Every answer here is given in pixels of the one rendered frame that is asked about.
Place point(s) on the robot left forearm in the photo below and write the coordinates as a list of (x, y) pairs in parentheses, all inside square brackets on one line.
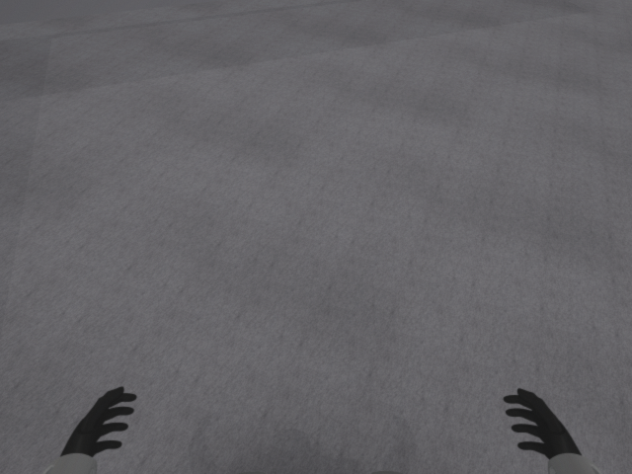
[(73, 463)]

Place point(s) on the robot right forearm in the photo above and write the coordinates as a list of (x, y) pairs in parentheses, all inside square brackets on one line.
[(571, 463)]

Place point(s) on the robot left hand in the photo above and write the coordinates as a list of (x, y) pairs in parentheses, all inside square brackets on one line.
[(91, 428)]

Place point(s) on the robot right hand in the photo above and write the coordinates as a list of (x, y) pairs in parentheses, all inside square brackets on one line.
[(549, 429)]

